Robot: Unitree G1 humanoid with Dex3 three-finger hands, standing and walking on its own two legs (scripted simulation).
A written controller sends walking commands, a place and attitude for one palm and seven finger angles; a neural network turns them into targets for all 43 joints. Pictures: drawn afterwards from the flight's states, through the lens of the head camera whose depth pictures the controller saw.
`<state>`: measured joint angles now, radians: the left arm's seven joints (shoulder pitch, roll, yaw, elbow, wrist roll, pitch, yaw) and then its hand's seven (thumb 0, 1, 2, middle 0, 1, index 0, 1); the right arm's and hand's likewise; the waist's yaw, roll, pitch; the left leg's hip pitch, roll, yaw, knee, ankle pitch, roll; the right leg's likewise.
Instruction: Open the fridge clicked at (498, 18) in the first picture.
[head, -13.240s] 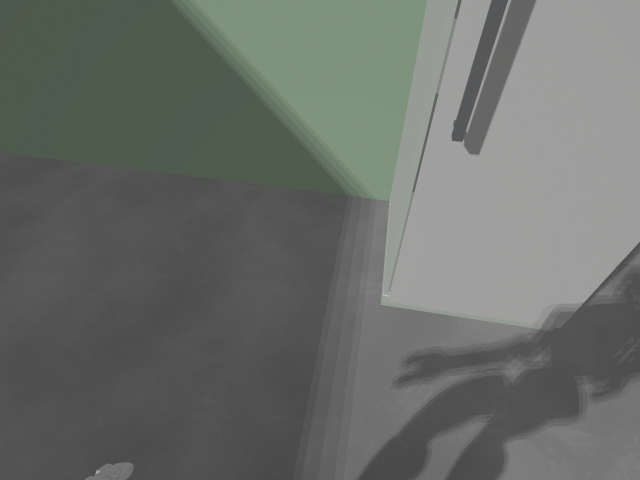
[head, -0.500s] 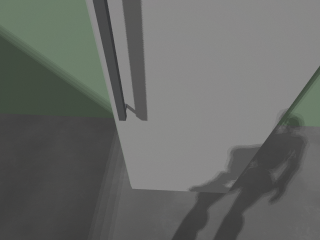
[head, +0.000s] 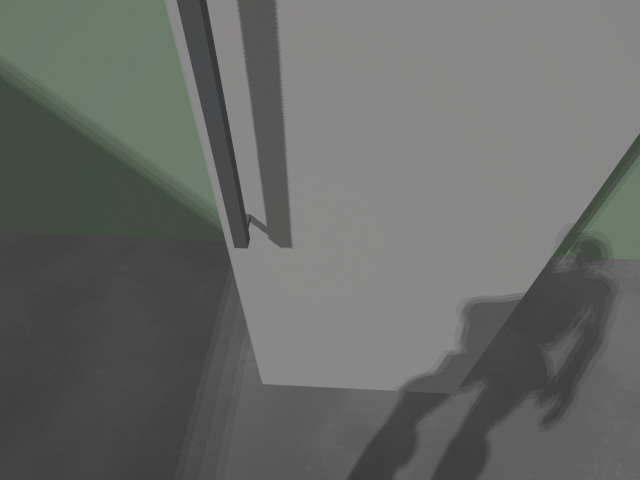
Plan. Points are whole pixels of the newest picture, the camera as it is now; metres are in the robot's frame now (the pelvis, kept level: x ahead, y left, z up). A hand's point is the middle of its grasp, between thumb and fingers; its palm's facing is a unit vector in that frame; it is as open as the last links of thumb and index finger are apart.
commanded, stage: look again from close up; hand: left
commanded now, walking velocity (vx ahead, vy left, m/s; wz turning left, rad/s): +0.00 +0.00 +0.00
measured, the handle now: (216, 89) +0.47 +0.15 +0.26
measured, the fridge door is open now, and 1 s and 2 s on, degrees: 0 0 0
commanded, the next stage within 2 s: raise the hand to about handle height in 0.76 s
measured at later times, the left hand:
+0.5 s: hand out of the picture -0.01 +0.17 -0.17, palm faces +0.00 -0.98 -0.21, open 7.4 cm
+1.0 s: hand (168, 478) +0.14 +0.20 -0.08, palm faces +0.22 -0.96 -0.20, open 7.5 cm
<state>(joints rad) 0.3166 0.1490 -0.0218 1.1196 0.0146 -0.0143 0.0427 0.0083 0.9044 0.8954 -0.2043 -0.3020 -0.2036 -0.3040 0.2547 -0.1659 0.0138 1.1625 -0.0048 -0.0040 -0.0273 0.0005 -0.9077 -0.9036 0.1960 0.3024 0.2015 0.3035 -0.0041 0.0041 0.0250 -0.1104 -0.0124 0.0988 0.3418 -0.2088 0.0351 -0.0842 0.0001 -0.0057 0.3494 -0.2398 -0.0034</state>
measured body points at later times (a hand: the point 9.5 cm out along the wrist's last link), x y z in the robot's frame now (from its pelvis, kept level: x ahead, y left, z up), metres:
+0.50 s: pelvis -0.01 +0.00 +0.00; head +0.00 -0.01 +0.45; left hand -0.01 +0.22 -0.16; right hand -0.01 -0.23 -0.16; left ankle -0.01 +0.09 -0.75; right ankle -0.03 -0.12 -0.75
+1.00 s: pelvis -0.02 -0.01 -0.01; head -0.01 -0.01 +0.44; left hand +0.13 +0.25 -0.06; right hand +0.06 -0.26 -0.13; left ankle -0.01 +0.09 -0.75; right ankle -0.03 -0.12 -0.75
